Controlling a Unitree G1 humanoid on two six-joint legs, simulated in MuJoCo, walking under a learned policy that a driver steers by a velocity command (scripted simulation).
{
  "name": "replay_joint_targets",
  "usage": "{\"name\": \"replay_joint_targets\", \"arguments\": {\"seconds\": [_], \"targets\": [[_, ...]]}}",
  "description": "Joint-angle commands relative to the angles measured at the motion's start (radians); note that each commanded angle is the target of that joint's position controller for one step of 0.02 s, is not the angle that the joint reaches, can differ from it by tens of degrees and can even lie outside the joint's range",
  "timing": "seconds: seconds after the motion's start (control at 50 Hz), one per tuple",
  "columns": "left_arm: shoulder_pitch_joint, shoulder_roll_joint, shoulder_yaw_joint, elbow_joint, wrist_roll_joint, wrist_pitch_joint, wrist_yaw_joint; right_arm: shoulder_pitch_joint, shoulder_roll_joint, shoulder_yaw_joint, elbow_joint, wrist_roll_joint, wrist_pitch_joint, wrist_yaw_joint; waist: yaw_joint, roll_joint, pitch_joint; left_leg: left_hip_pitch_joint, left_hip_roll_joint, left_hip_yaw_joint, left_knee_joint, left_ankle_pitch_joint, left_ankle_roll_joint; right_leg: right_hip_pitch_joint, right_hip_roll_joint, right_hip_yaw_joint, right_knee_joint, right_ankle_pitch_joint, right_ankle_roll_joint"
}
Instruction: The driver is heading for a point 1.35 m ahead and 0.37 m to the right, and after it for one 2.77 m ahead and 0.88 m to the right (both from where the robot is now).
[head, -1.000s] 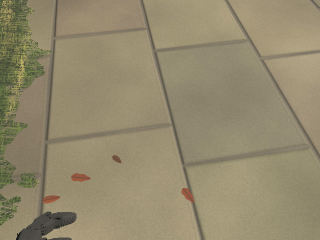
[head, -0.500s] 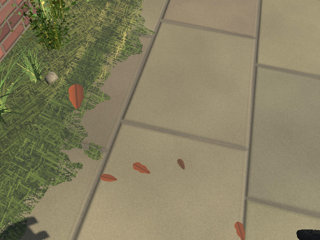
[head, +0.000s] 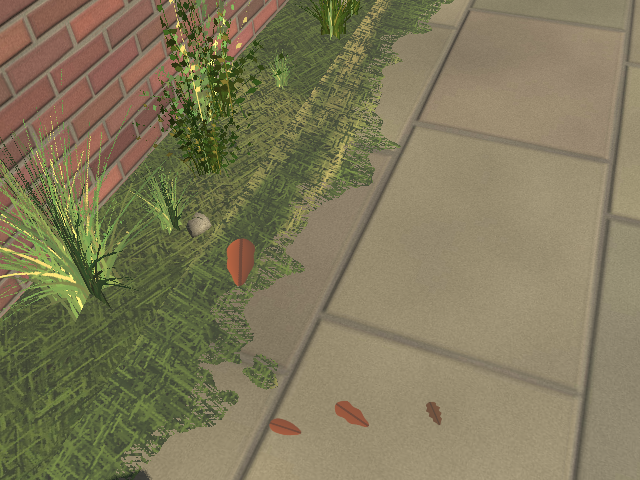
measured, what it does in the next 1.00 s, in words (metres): walks ahead: left foot, then right foot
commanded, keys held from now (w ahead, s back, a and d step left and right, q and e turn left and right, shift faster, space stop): w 0.92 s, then w+e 0.08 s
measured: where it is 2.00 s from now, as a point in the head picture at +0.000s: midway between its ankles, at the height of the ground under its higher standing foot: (383, 287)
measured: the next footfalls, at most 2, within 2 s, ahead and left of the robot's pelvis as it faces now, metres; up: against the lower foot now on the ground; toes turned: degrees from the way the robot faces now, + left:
left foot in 0.20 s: +0.15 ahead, +0.15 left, +0.00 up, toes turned +1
right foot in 0.70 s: +0.50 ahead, -0.07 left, +0.00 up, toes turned -1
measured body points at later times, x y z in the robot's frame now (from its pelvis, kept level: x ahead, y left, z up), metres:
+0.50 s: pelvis +0.18 +0.06 +0.00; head +0.20 +0.08 +0.45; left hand +0.36 +0.32 -0.10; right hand +0.21 -0.21 -0.11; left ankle +0.11 +0.15 -0.74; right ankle +0.33 -0.11 -0.68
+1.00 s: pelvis +0.47 +0.01 +0.00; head +0.49 +0.01 +0.45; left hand +0.51 +0.29 -0.12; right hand +0.64 -0.25 -0.10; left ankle +0.59 +0.19 -0.67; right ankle +0.46 -0.07 -0.74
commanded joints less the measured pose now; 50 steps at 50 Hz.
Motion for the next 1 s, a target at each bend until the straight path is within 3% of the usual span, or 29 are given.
{"name": "replay_joint_targets", "arguments": {"seconds": [0.02, 0.06, 0.12, 0.16, 0.18, 0.2, 0.22, 0.24, 0.26, 0.28, 0.32, 0.34, 0.4, 0.5, 0.56, 0.62, 0.66, 0.68, 0.7, 0.72, 0.74, 0.76, 0.78, 0.8, 0.82, 0.84, 0.88, 0.92, 1.0], "targets": [[-0.025, 0.163, 0.043, -0.060, -0.010, -0.022, 0.008, -0.136, -0.033, -0.011, -0.094, 0.003, -0.045, 0.012, 0.022, -0.170, 0.074, -0.147, 0.048, 0.028, -0.120, 0.093, -0.010, 0.078, -0.187, 0.211, -0.265, -0.104, -0.165], [-0.006, 0.183, 0.050, -0.054, -0.015, -0.021, 0.003, -0.164, -0.014, -0.003, -0.100, 0.008, -0.054, 0.021, 0.037, -0.190, 0.064, -0.035, 0.037, 0.055, -0.255, 0.099, -0.011, 0.041, -0.174, 0.158, -0.257, -0.042, -0.166], [0.024, 0.216, 0.059, -0.043, -0.028, -0.018, -0.011, -0.154, -0.044, -0.008, -0.099, 0.018, -0.057, 0.031, 0.035, -0.192, 0.068, 0.075, 0.032, 0.068, -0.370, 0.087, 0.003, 0.005, -0.215, 0.176, -0.234, -0.066, -0.185], [0.009, 0.214, 0.057, -0.041, -0.035, -0.012, -0.016, -0.072, -0.065, -0.018, -0.070, 0.021, -0.059, 0.032, -0.020, -0.167, 0.061, 0.228, 0.019, 0.081, -0.459, 0.154, 0.029, -0.059, -0.220, 0.173, -0.188, -0.077, -0.167], [0.010, 0.193, 0.048, -0.037, -0.029, -0.011, -0.018, 0.004, -0.084, -0.030, -0.042, 0.023, -0.057, 0.026, -0.057, -0.147, 0.039, 0.342, 0.007, 0.086, -0.481, 0.149, 0.044, -0.103, -0.201, 0.152, -0.128, -0.041, -0.147], [0.002, 0.149, 0.032, -0.037, -0.018, -0.016, -0.021, 0.118, -0.119, -0.047, -0.016, 0.025, -0.057, 0.016, -0.116, -0.105, -0.013, 0.504, 0.047, 0.028, -0.501, 0.132, 0.072, -0.172, -0.150, 0.090, 0.034, 0.027, -0.107], [-0.017, 0.058, 0.003, -0.079, 0.003, -0.028, -0.024, 0.241, -0.212, -0.065, -0.005, 0.002, -0.055, 0.002, -0.154, 0.138, -0.105, 0.716, 0.288, -0.320, -0.594, 0.006, 0.163, -0.392, -0.037, -0.030, 0.417, -0.087, -0.026], [-0.029, 0.089, 0.010, -0.120, -0.020, -0.048, -0.012, 0.296, -0.265, -0.076, 0.008, -0.005, -0.061, 0.014, -0.157, 0.286, -0.136, 0.736, 0.412, -0.682, -0.735, -0.233, 0.292, -0.590, 0.041, 0.016, 0.668, -0.292, -0.006], [-0.043, 0.170, 0.033, -0.115, -0.037, -0.059, -0.013, 0.236, -0.188, -0.050, 0.004, 0.000, -0.072, 0.021, -0.137, 0.183, -0.045, 0.673, 0.405, -0.642, -0.753, -0.314, 0.290, -0.671, -0.027, 0.073, 0.782, -0.242, -0.023], [-0.065, 0.179, 0.036, -0.111, -0.043, -0.064, -0.019, 0.190, -0.138, -0.033, -0.002, -0.001, -0.078, 0.022, -0.114, 0.149, 0.020, 0.610, 0.359, -0.527, -0.756, -0.267, 0.261, -0.686, -0.061, 0.066, 0.789, -0.146, -0.044], [-0.086, 0.151, 0.037, -0.097, -0.016, -0.062, -0.023, 0.112, -0.094, -0.017, -0.006, -0.008, -0.079, 0.025, -0.075, 0.067, 0.071, 0.504, 0.276, -0.360, -0.787, -0.041, 0.224, -0.642, -0.106, 0.058, 0.717, -0.010, -0.043], [-0.077, 0.134, 0.034, -0.096, -0.014, -0.058, -0.029, 0.098, -0.097, -0.016, -0.006, -0.012, -0.080, 0.022, -0.056, 0.092, 0.070, 0.463, 0.261, -0.309, -0.804, 0.044, 0.220, -0.601, -0.116, 0.054, 0.692, 0.037, -0.034], [-0.106, 0.108, 0.028, -0.098, -0.008, -0.043, -0.033, 0.109, -0.099, -0.018, 0.012, -0.007, -0.088, 0.016, -0.048, 0.049, 0.071, 0.440, 0.232, -0.193, -0.834, 0.260, 0.228, -0.596, -0.111, 0.030, 0.599, 0.138, 0.002], [-0.288, 0.058, 0.004, -0.152, -0.009, -0.053, -0.046, 0.166, -0.131, -0.023, 0.062, 0.003, -0.078, -0.001, -0.100, 0.039, 0.102, 0.410, 0.198, -0.067, -0.846, 0.372, 0.202, -0.514, -0.067, -0.015, 0.262, 0.350, 0.020], [-0.375, 0.062, 0.001, -0.182, -0.017, -0.060, -0.063, 0.219, -0.143, -0.026, 0.099, 0.012, -0.070, -0.004, -0.123, 0.030, 0.127, 0.457, 0.230, -0.063, -0.835, 0.361, 0.200, -0.489, -0.044, -0.017, 0.157, 0.389, 0.001], [-0.404, 0.083, 0.006, -0.203, -0.017, -0.065, -0.079, 0.233, -0.154, -0.031, 0.125, 0.016, -0.057, -0.008, -0.106, 0.034, 0.125, 0.564, 0.270, -0.067, -0.774, 0.462, 0.180, -0.488, -0.030, -0.011, 0.096, 0.314, -0.040], [-0.347, 0.114, 0.019, -0.194, -0.013, -0.065, -0.078, 0.223, -0.176, -0.038, 0.131, 0.012, -0.047, -0.012, -0.064, 0.062, 0.068, 0.614, 0.271, -0.059, -0.675, 0.726, 0.159, -0.378, 0.012, -0.042, 0.089, 0.229, -0.072], [-0.252, 0.143, 0.035, -0.171, -0.011, -0.063, -0.071, 0.210, -0.184, -0.039, 0.131, 0.009, -0.040, -0.015, -0.007, 0.076, -0.002, 0.615, 0.251, -0.038, -0.550, 0.909, 0.144, -0.241, 0.047, -0.073, 0.081, 0.210, -0.099], [-0.094, 0.185, 0.056, -0.129, -0.010, -0.059, -0.059, 0.201, -0.172, -0.031, 0.126, 0.005, -0.034, -0.018, 0.071, 0.067, -0.108, 0.532, 0.205, -0.002, -0.353, 0.949, 0.113, 0.000, 0.044, -0.075, 0.081, 0.244, -0.133], [0.087, 0.259, 0.072, -0.097, 0.001, -0.052, -0.045, 0.222, -0.119, -0.009, 0.100, -0.022, -0.036, -0.022, 0.118, -0.062, -0.270, 0.288, 0.141, 0.026, -0.022, 0.590, 0.081, 0.343, -0.164, 0.164, 0.135, 0.275, -0.198], [0.103, 0.292, 0.075, -0.078, 0.001, -0.055, -0.057, 0.379, 0.011, 0.026, 0.102, -0.006, -0.056, -0.007, 0.021, -0.328, -0.412, -0.080, -0.052, -0.051, 0.295, -0.222, 0.028, 0.631, -0.373, 0.682, -0.006, -0.012, -0.360], [0.085, 0.189, 0.052, -0.084, -0.012, -0.053, -0.053, 0.273, -0.112, 0.001, 0.110, 0.019, -0.076, 0.000, 0.076, -0.214, -0.338, -0.190, -0.003, -0.143, 0.382, -0.230, 0.038, 0.577, -0.340, 0.709, -0.099, -0.143, -0.316], [0.012, 0.162, 0.041, -0.088, -0.013, -0.051, -0.046, 0.158, -0.150, -0.011, 0.071, 0.041, -0.087, 0.005, 0.067, -0.160, -0.170, -0.245, 0.045, -0.103, 0.374, -0.140, 0.045, 0.432, -0.310, 0.546, -0.124, -0.102, -0.274], [-0.051, 0.155, 0.037, -0.093, -0.007, -0.050, -0.044, 0.103, -0.136, -0.005, 0.059, 0.033, -0.093, 0.000, 0.033, -0.056, -0.085, -0.212, 0.096, -0.072, 0.322, -0.049, 0.044, 0.276, -0.276, 0.443, -0.149, 0.013, -0.255], [-0.092, 0.137, 0.032, -0.097, 0.004, -0.052, -0.046, 0.082, -0.126, -0.009, 0.057, 0.013, -0.092, -0.003, 0.001, -0.032, -0.023, -0.178, 0.125, -0.062, 0.267, 0.006, 0.038, 0.156, -0.241, 0.366, -0.180, 0.113, -0.250], [-0.109, 0.127, 0.029, -0.096, 0.017, -0.058, -0.046, 0.112, -0.113, -0.010, 0.062, 0.010, -0.084, -0.001, -0.034, -0.073, -0.022, -0.112, 0.150, -0.072, 0.244, 0.039, 0.033, 0.083, -0.224, 0.326, -0.207, 0.174, -0.254], [-0.116, 0.119, 0.029, -0.082, 0.006, -0.071, -0.049, 0.147, -0.078, -0.004, 0.077, 0.008, -0.063, -0.004, -0.062, -0.086, -0.013, -0.071, 0.165, -0.062, 0.188, 0.054, 0.015, 0.016, -0.202, 0.253, -0.257, 0.223, -0.267], [-0.108, 0.138, 0.033, -0.061, -0.001, -0.079, -0.046, 0.096, -0.066, 0.000, 0.060, -0.001, -0.050, -0.009, -0.063, -0.079, 0.032, -0.109, 0.177, -0.048, 0.105, 0.105, -0.006, -0.028, -0.194, 0.191, -0.293, 0.261, -0.269], [-0.045, 0.170, 0.042, -0.033, -0.011, -0.065, -0.028, -0.071, -0.047, 0.009, 0.009, -0.013, -0.067, -0.004, -0.016, -0.058, 0.075, -0.131, 0.152, -0.031, -0.182, 0.337, -0.029, -0.022, -0.140, 0.127, -0.307, 0.277, -0.237]]}}
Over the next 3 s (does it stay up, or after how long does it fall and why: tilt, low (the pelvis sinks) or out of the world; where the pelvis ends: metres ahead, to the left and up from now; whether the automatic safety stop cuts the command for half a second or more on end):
stays up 1.29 -0.31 -0.01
